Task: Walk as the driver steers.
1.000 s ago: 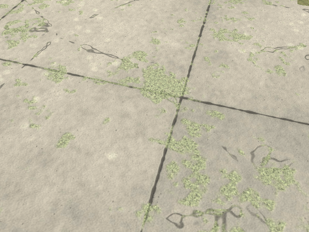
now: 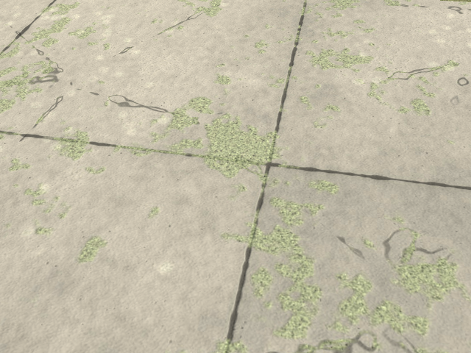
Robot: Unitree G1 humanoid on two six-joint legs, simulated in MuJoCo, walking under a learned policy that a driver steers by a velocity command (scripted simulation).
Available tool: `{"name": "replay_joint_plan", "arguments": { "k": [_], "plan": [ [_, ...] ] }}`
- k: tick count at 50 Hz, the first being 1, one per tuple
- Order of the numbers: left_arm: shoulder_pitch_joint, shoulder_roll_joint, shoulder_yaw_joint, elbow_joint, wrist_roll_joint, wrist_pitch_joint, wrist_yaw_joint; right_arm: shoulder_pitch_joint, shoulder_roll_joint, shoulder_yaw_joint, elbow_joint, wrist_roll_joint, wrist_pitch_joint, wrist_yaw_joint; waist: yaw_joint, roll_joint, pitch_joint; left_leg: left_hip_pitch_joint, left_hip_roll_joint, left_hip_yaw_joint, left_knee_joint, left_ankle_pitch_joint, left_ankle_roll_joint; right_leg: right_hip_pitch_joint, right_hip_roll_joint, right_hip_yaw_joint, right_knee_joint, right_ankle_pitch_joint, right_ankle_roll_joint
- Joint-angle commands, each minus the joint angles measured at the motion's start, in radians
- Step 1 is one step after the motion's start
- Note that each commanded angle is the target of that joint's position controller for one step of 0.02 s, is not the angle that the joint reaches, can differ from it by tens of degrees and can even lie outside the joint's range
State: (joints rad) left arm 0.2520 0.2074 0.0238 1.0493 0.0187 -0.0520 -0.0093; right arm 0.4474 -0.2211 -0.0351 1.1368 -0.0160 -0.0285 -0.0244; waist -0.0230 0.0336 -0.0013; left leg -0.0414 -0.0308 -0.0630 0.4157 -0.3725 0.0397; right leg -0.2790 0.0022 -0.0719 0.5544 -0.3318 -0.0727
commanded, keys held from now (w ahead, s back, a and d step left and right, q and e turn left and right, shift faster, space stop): w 0.62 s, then w+e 0.38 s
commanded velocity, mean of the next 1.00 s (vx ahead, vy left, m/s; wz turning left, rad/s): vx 0.46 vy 0.00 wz -0.12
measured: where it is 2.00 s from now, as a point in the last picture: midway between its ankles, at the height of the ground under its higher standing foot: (313, 208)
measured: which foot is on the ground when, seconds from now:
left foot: down 0.00-0.02, up 0.04-0.48, down 0.50-1.00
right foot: down 0.00-0.48, up 0.50-1.00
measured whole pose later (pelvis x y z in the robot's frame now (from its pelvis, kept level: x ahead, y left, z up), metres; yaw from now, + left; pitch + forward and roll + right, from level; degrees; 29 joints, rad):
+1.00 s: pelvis +0.53 -0.04 -0.01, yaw -9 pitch +1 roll +0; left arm 0.03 0.17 0.03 0.89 0.03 -0.04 -0.03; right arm 0.45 -0.17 -0.02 1.08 -0.02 -0.10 -0.04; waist -0.05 -0.01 0.07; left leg 0.14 -0.05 0.23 0.28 -0.42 0.05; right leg -0.52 0.02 -0.14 0.60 -0.11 -0.14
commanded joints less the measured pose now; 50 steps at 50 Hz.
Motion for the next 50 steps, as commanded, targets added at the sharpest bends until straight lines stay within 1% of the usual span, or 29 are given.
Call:
{"name": "replay_joint_plan", "arguments": {
  "k": [1,2,3,4,5,7,10,16,19,21,22,23,24,25,26,27,28,29,31,32,33,35,36,38,41,45,48,49,50],
  "plan": [
    [0.348,0.151,0.050,0.055,0.009,-0.024,0.016,-0.133,-0.033,0.006,-0.103,0.005,-0.037,0.012,0.190,-0.244,0.033,-0.513,0.014,0.042,0.319,0.007,0.071,0.476,-0.212,0.358,-0.320,-0.199,-0.047],
    [0.437,0.219,0.066,0.087,-0.002,-0.013,0.014,-0.134,-0.039,0.002,-0.133,-0.011,-0.041,0.019,0.174,-0.342,0.026,-0.665,-0.053,0.091,0.564,-0.173,0.057,0.486,-0.379,0.700,-0.437,-0.364,-0.124],
    [0.329,0.156,0.049,0.063,-0.001,-0.006,0.014,-0.152,-0.082,-0.009,-0.131,-0.031,-0.038,0.025,0.107,-0.170,0.113,-0.694,0.029,0.029,0.698,-0.109,0.073,0.375,-0.376,0.665,-0.428,-0.407,-0.133],
    [0.224,0.120,0.040,0.021,-0.001,-0.012,0.008,-0.158,-0.056,-0.004,-0.126,-0.027,-0.042,0.037,0.066,-0.091,0.164,-0.688,0.070,0.016,0.722,0.002,0.075,0.286,-0.339,0.573,-0.430,-0.316,-0.123],
    [0.167,0.106,0.034,-0.001,-0.001,-0.021,0.006,-0.149,-0.036,0.000,-0.119,-0.018,-0.047,0.046,0.036,-0.069,0.161,-0.651,0.095,0.017,0.703,0.079,0.066,0.246,-0.293,0.473,-0.441,-0.176,-0.109],
    [0.167,0.069,0.019,0.002,-0.003,-0.040,0.010,-0.145,-0.042,-0.005,-0.113,-0.024,-0.039,0.054,0.015,-0.079,0.130,-0.612,0.110,0.049,0.677,0.148,0.041,0.250,-0.228,0.326,-0.440,0.084,-0.087],
    [0.266,0.062,0.008,0.043,-0.007,-0.051,0.015,-0.195,-0.043,-0.011,-0.133,-0.019,-0.020,0.056,0.017,-0.100,0.104,-0.656,0.095,0.100,0.664,0.184,0.019,0.310,-0.196,0.207,-0.397,0.453,-0.077],
    [0.317,0.046,-0.010,0.057,-0.003,-0.052,0.025,-0.467,-0.005,0.009,-0.238,-0.005,-0.011,0.056,0.058,-0.115,0.155,-0.634,0.049,0.185,0.362,0.287,0.003,0.275,-0.155,0.113,-0.406,0.691,-0.069],
    [0.331,0.065,-0.009,0.068,0.000,-0.056,0.033,-0.517,-0.011,0.014,-0.264,0.001,-0.013,0.051,0.059,-0.131,0.152,-0.534,0.016,0.215,0.218,0.305,0.038,0.306,-0.177,0.097,-0.391,0.823,-0.071],
    [0.303,0.084,-0.004,0.066,0.001,-0.059,0.037,-0.452,-0.040,0.003,-0.256,0.001,-0.018,0.040,0.015,-0.138,0.106,-0.425,-0.020,0.218,0.182,0.271,0.080,0.351,-0.194,0.080,-0.295,1.058,-0.062],
    [0.287,0.095,0.000,0.064,0.002,-0.059,0.040,-0.369,-0.061,-0.008,-0.232,0.000,-0.024,0.033,-0.024,-0.143,0.059,-0.342,-0.043,0.213,0.175,0.239,0.100,0.374,-0.199,0.074,-0.195,1.162,-0.057],
    [0.267,0.107,0.004,0.059,0.004,-0.054,0.040,-0.231,-0.084,-0.022,-0.189,0.003,-0.031,0.025,-0.078,-0.146,-0.011,-0.219,-0.056,0.197,0.143,0.228,0.122,0.381,-0.198,0.073,-0.044,1.182,-0.056],
    [0.242,0.115,0.008,0.053,-0.003,-0.050,0.036,-0.083,-0.104,-0.037,-0.143,-0.004,-0.040,0.017,-0.149,-0.129,-0.078,-0.028,-0.025,0.165,0.064,0.262,0.146,0.297,-0.177,0.055,0.153,1.050,-0.052],
    [0.252,0.074,-0.002,0.026,-0.007,-0.050,0.028,0.064,-0.183,-0.061,-0.116,-0.030,-0.042,0.008,-0.180,-0.028,-0.183,0.190,0.191,-0.079,0.044,0.092,0.194,0.109,-0.119,0.023,0.454,0.671,-0.048],
    [0.381,-0.035,-0.013,0.021,-0.029,-0.042,0.013,0.046,-0.233,-0.072,-0.127,-0.041,-0.037,0.016,-0.078,0.164,-0.258,0.389,0.460,-0.617,-0.073,0.055,0.365,-0.256,0.084,0.035,0.835,-0.210,-0.017],
    [0.271,0.072,0.012,0.008,-0.007,-0.037,0.016,-0.044,-0.187,-0.068,-0.131,0.003,-0.032,0.028,-0.078,0.008,-0.168,0.279,0.404,-0.624,-0.169,-0.124,0.342,-0.351,0.029,0.139,0.868,-0.126,-0.042],
    [0.168,0.083,0.019,-0.034,-0.003,-0.042,0.011,-0.153,-0.127,-0.051,-0.152,0.011,-0.036,0.031,-0.039,0.000,-0.015,0.117,0.376,-0.464,-0.212,-0.122,0.301,-0.379,-0.020,0.132,0.813,-0.018,-0.048],
    [0.129,0.071,0.021,-0.041,0.000,-0.046,0.009,-0.194,-0.069,-0.036,-0.153,0.005,-0.047,0.035,-0.011,-0.050,0.052,-0.008,0.334,-0.364,-0.247,0.011,0.269,-0.333,-0.050,0.129,0.755,0.036,-0.046],
    [0.159,0.028,0.018,-0.033,0.017,-0.023,0.001,-0.175,-0.011,-0.014,-0.125,0.001,-0.067,0.026,0.050,-0.039,0.067,-0.138,0.258,-0.201,-0.267,0.206,0.212,-0.220,-0.083,0.125,0.666,0.058,-0.021],
    [0.173,0.005,0.016,-0.029,0.017,-0.010,-0.004,-0.148,-0.013,-0.012,-0.113,0.000,-0.076,0.022,0.061,-0.030,0.063,-0.153,0.250,-0.149,-0.273,0.268,0.201,-0.201,-0.083,0.120,0.642,0.057,-0.011],
    [0.165,0.000,0.017,-0.034,0.017,0.000,-0.008,-0.121,-0.030,-0.014,-0.103,0.000,-0.085,0.019,0.066,-0.025,0.068,-0.159,0.242,-0.107,-0.279,0.321,0.195,-0.210,-0.083,0.112,0.623,0.064,-0.004],
    [0.091,0.013,0.021,-0.065,0.015,0.016,-0.014,-0.081,-0.064,-0.018,-0.092,-0.001,-0.094,0.017,0.064,-0.007,0.094,-0.154,0.230,-0.032,-0.305,0.355,0.173,-0.283,-0.093,0.104,0.572,0.127,0.005],
    [0.042,0.020,0.023,-0.084,0.014,0.020,-0.017,-0.062,-0.067,-0.017,-0.089,-0.001,-0.095,0.017,0.054,-0.001,0.106,-0.142,0.221,0.000,-0.313,0.377,0.157,-0.323,-0.097,0.098,0.538,0.171,0.008],
    [-0.051,0.026,0.022,-0.120,0.007,0.020,-0.022,-0.032,-0.058,-0.011,-0.089,-0.001,-0.095,0.016,0.033,0.008,0.120,-0.115,0.200,0.061,-0.316,0.461,0.121,-0.370,-0.091,0.082,0.444,0.255,0.013],
    [-0.163,0.007,0.010,-0.160,-0.002,0.012,-0.027,0.001,-0.050,-0.003,-0.088,0.003,-0.096,0.011,0.006,0.018,0.120,-0.075,0.181,0.143,-0.300,0.593,0.083,-0.346,-0.069,0.024,0.256,0.356,0.013],
    [-0.273,0.005,0.001,-0.206,0.001,0.008,-0.028,0.077,-0.064,-0.001,-0.066,-0.001,-0.091,-0.006,-0.030,0.025,0.122,0.080,0.222,0.195,-0.253,0.759,0.075,-0.342,-0.034,-0.050,0.096,0.351,-0.015],
    [-0.218,0.031,0.015,-0.202,0.008,0.005,-0.022,0.065,-0.096,-0.008,-0.068,-0.004,-0.082,-0.023,0.013,0.054,0.069,0.184,0.254,0.239,-0.095,1.136,0.063,-0.249,0.036,-0.097,0.058,0.220,-0.067],
    [-0.154,0.045,0.023,-0.185,0.010,0.005,-0.018,0.050,-0.110,-0.012,-0.073,-0.006,-0.076,-0.029,0.045,0.069,0.035,0.196,0.264,0.251,0.003,1.245,0.061,-0.186,0.066,-0.108,0.057,0.164,-0.090],
    [-0.059,0.066,0.036,-0.157,0.011,0.002,-0.015,0.034,-0.125,-0.018,-0.082,-0.009,-0.068,-0.030,0.086,0.079,-0.015,0.190,0.273,0.256,0.143,1.267,0.064,-0.093,0.088,-0.104,0.032,0.130,-0.117]
  ]
}}
Velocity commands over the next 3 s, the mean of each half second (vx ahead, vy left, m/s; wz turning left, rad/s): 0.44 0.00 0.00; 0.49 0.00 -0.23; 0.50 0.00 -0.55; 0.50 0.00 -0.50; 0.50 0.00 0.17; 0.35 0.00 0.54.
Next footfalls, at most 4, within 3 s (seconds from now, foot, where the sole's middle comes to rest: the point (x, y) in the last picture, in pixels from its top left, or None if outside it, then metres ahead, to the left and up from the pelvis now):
0.50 left None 0.40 0.03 -0.77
1.04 right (294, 299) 0.69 -0.12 -0.77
1.56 left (272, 207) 1.05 -0.09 -0.77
2.08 right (362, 191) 1.10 -0.42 -0.77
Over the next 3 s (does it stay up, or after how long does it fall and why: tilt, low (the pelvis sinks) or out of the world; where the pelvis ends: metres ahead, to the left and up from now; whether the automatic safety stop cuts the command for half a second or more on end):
stays up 1.41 -0.50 0.01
